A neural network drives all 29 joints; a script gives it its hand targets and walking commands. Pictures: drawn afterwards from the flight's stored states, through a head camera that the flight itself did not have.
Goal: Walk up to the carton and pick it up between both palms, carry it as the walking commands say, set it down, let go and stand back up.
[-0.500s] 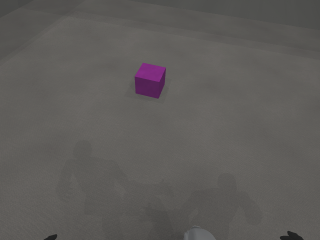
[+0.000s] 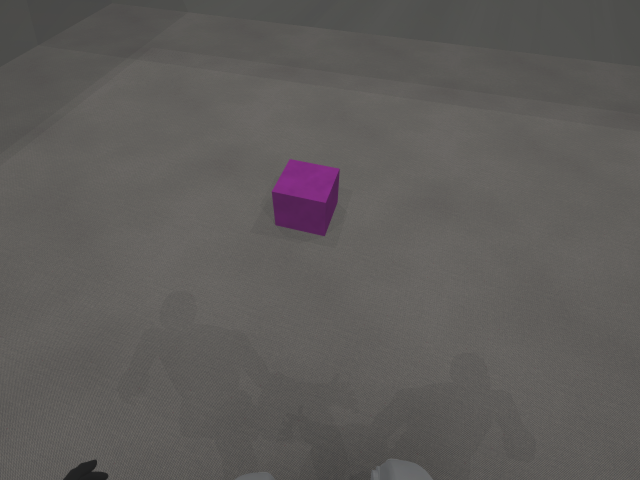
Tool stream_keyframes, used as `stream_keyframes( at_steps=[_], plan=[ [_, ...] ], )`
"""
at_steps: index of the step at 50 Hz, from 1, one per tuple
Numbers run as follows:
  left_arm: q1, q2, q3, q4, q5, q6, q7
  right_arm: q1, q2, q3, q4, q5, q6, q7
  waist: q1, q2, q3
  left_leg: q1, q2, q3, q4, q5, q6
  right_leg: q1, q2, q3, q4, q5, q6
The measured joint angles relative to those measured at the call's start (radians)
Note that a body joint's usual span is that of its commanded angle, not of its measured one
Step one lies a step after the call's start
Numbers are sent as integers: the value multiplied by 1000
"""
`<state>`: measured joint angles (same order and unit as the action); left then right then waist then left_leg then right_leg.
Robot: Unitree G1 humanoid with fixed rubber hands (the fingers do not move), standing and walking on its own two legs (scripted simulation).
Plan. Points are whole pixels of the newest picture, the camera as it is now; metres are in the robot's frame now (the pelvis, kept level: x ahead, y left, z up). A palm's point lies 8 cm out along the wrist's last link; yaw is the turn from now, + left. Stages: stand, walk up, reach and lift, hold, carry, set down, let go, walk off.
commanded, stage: walk up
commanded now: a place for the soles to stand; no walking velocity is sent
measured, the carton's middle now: (307, 197) +1.26 +0.10 -0.64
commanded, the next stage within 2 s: none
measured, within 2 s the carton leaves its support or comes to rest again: neither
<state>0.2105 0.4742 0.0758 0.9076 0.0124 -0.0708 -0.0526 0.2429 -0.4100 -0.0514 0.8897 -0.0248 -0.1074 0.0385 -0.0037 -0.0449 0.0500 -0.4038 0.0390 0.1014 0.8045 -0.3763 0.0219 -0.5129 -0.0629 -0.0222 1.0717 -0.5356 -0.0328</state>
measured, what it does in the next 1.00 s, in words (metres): walks ahead: right foot, then left foot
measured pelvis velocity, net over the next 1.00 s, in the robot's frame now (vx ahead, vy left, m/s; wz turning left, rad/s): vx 0.37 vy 0.01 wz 0.03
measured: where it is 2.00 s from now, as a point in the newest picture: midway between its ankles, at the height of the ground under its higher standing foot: (335, 325)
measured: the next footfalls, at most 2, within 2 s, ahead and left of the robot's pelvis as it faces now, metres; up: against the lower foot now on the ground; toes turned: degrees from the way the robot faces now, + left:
right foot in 0.10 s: +0.16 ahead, -0.13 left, +0.00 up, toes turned -4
left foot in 0.38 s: +0.32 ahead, +0.12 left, +0.00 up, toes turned +6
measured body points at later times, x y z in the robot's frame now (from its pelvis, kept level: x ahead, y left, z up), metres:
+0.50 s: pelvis +0.20 +0.01 +0.00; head +0.22 +0.02 +0.45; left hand +0.24 +0.34 -0.12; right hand +0.34 -0.30 -0.09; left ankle +0.28 +0.12 -0.70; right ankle +0.16 -0.12 -0.66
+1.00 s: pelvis +0.37 +0.01 -0.01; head +0.37 +0.02 +0.44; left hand +0.43 +0.35 -0.11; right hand +0.45 -0.33 -0.10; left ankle +0.44 +0.12 -0.70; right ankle +0.36 -0.13 -0.68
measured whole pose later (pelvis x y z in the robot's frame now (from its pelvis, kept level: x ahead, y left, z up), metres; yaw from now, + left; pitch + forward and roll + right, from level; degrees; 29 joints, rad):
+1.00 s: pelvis +0.37 +0.01 -0.01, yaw +2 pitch -2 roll +0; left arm 0.28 0.46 0.08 0.89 0.02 -0.04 -0.04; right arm 0.29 -0.45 -0.08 0.91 -0.03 -0.11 0.04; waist 0.01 -0.02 0.02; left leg -0.49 0.03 0.07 0.86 -0.34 0.03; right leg -0.43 -0.06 -0.02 1.04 -0.52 -0.04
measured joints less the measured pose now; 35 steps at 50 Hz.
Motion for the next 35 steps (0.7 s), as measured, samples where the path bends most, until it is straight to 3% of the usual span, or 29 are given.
stream_keyframes(
  at_steps=[4, 6, 8, 11, 13, 16, 19, 21, 24, 26, 30, 35],
  plan=[
    [-13, -9, 0, 1, 1, -19, -12, 18, -32, -7, -1, -2, 10, 5, -32, 21, 3, 42, 22, -13, -3, -47, -16, 5, 2, -36, -223, 114, 1],
    [-8, -18, 0, -7, 6, -34, -9, 38, -54, -12, 5, 5, 21, 4, -43, 58, -6, 33, 48, -46, 67, -103, -9, 38, 26, -66, -282, 227, 3],
    [4, -25, 4, -25, 14, -46, 1, 49, -61, -13, 29, 11, 37, -2, -32, 73, -24, -26, 27, -103, 243, -122, 20, 44, 38, -80, -249, 200, 7],
    [31, -40, 2, -39, 8, -49, 21, 37, -56, -4, 52, 15, 39, -11, -6, 82, -27, -108, 1, -125, 392, -90, 26, 99, 46, -80, -259, 142, 11],
    [50, -46, -3, -38, 3, -45, 29, 17, -46, 2, 54, 19, 29, -10, 8, 84, -24, -148, 8, -112, 359, -83, 19, 143, 46, -83, -285, 130, 16],
    [72, -48, -12, -30, -3, -37, 26, -17, -26, 4, 33, 21, 20, 3, 29, 74, -13, -168, 19, -87, 177, -80, 12, 199, 35, -79, -316, 108, 22],
    [82, -39, -20, -19, -3, -24, 16, -38, -13, 2, 9, 21, 7, 15, 47, 59, 1, -126, 18, -56, -48, 38, 14, 252, 14, -78, -308, 63, 40],
    [91, -32, -19, -12, -2, -13, 13, -50, -7, -5, -3, 8, -5, 13, 57, 30, 5, -103, -2, -26, -53, 165, 14, 230, -12, -42, -198, 20, 20],
    [70, -27, -24, 6, -6, 10, 14, -66, 5, -8, -26, 5, -8, 3, 43, 5, 24, -79, -18, -11, -16, 112, 12, 128, 11, 30, 32, 40, 2],
    [49, -20, -26, 13, -6, 9, 12, -65, 13, -3, -36, 5, -4, -3, 31, -6, 34, -51, -20, -6, -29, 91, 16, 62, 11, 26, 87, 44, 1],
    [25, -12, -18, 10, -6, -7, 2, -37, 10, 5, -42, -1, 7, -4, 6, -6, 38, 1, -1, -4, -52, 62, 9, -5, 2, -2, -57, 28, 8],
    [37, -10, -1, -11, 12, -26, -8, 24, -30, -2, -22, 1, 32, 2, -30, 35, 5, 21, 36, -35, 30, -50, -3, 35, 9, -50, -313, 227, 2]
  ],
)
